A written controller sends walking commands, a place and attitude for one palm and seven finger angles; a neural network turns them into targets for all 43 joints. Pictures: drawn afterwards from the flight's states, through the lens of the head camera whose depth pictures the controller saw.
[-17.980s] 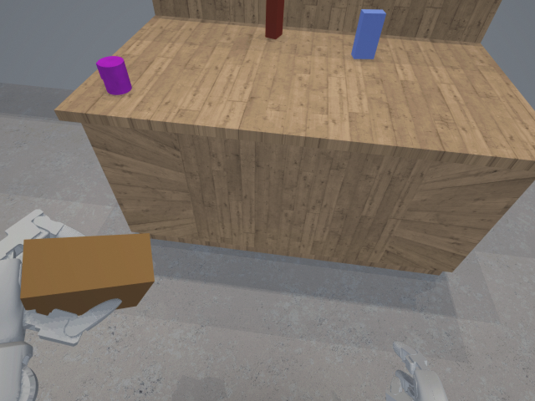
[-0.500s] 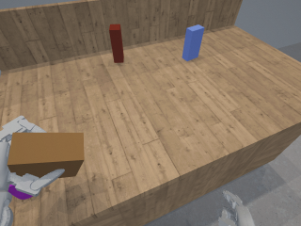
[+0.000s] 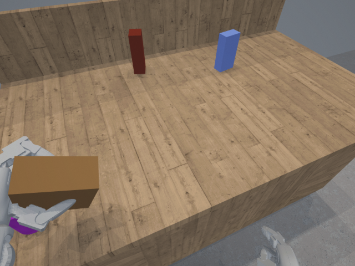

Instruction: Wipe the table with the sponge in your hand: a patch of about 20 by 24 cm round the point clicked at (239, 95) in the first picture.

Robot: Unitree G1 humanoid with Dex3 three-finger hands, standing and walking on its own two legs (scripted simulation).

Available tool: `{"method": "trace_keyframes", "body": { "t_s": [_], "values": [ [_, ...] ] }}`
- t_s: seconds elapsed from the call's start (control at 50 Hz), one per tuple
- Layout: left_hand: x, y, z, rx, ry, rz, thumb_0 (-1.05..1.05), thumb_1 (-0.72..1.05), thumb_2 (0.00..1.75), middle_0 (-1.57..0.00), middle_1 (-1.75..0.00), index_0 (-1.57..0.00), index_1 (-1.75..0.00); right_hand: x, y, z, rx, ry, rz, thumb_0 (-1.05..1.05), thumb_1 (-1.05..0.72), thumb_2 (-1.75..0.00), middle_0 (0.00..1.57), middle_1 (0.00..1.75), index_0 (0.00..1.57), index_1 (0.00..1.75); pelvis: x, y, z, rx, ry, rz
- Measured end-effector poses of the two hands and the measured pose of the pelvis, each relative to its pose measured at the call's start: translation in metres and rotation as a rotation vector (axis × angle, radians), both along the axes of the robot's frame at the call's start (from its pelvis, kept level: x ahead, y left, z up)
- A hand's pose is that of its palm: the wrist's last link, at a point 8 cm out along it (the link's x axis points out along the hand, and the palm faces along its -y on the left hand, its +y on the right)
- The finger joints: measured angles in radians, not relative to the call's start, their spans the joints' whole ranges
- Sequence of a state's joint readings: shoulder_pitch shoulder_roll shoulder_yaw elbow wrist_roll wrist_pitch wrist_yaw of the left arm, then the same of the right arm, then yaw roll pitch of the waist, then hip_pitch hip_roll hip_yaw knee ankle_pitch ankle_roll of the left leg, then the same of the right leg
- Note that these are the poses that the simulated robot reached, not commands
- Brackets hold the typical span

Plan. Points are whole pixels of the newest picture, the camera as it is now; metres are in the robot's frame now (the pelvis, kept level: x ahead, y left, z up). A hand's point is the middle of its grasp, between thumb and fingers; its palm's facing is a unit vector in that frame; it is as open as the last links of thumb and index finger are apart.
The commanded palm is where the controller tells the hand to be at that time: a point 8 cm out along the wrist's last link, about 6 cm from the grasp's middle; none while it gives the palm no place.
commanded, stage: shuffle to correct the standing spot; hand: left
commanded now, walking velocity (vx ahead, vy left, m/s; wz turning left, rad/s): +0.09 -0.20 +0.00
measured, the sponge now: (69, 185) +0.23 +0.21 +0.14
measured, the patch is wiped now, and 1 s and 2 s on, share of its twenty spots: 0.00 0.00 0.00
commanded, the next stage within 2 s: come to a stop and stand still in 0.32 s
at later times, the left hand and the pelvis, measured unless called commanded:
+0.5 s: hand (30, 178) +0.22 +0.26 +0.17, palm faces +0.34 -0.83 -0.44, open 9.7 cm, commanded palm +0.15 +0.28 +0.18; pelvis -0.01 +0.00 +0.00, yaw +0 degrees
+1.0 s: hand out of the picture +0.19 +0.29 +0.19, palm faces +0.37 -0.83 -0.43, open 9.7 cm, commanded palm +0.14 +0.31 +0.18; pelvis -0.04 +0.04 +0.00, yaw -3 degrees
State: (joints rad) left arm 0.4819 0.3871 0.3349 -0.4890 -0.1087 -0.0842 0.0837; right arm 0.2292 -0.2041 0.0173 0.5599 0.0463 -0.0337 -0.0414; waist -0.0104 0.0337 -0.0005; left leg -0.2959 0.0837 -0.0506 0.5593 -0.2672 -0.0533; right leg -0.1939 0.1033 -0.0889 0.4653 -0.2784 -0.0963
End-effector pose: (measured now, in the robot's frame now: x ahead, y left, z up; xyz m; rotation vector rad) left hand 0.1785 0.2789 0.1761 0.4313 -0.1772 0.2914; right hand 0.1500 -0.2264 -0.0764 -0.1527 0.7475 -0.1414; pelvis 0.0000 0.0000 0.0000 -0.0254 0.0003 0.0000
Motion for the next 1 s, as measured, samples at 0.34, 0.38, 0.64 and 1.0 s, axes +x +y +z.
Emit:
{"method": "trace_keyframes", "body": {
  "t_s": [0.34,0.38,0.64,1.0],
  "values": [
    [-0.008,0.003,-0.006,-0.026,0.002,0.016,-0.01,-0.47,1.04,-0.79,-1.35,-0.79,-1.35,0.001,-0.003,0.003,-0.011,-0.015,0.003,0.01,-0.90,-0.89,0.20,0.30,0.20,0.30,-0.003,0.000,-0.001,-0.005,-0.007,0.004],
    [-0.008,0.004,-0.007,-0.033,-0.003,0.017,-0.01,-0.47,1.04,-0.79,-1.35,-0.79,-1.35,0.000,-0.003,0.004,-0.016,-0.013,0.003,0.01,-0.90,-0.89,0.20,0.30,0.20,0.30,-0.003,0.001,-0.002,-0.004,-0.006,0.003],
    [0.021,0.047,0.014,0.044,-0.174,0.033,-0.01,-0.47,1.04,-0.79,-1.35,-0.79,-1.35,-0.016,0.007,0.009,-0.069,0.003,0.061,0.01,-0.90,-0.89,0.20,0.30,0.21,0.30,-0.014,0.022,0.000,-0.010,-0.007,-0.061],
    [-0.024,0.055,0.024,0.119,-0.170,-0.021,-0.01,-0.47,1.04,-0.79,-1.35,-0.79,-1.35,-0.041,0.054,0.007,-0.006,-0.014,0.064,0.01,-0.90,-0.89,0.20,0.30,0.21,0.30,-0.036,0.041,0.003,-0.015,-0.013,-0.048]
  ]
}}
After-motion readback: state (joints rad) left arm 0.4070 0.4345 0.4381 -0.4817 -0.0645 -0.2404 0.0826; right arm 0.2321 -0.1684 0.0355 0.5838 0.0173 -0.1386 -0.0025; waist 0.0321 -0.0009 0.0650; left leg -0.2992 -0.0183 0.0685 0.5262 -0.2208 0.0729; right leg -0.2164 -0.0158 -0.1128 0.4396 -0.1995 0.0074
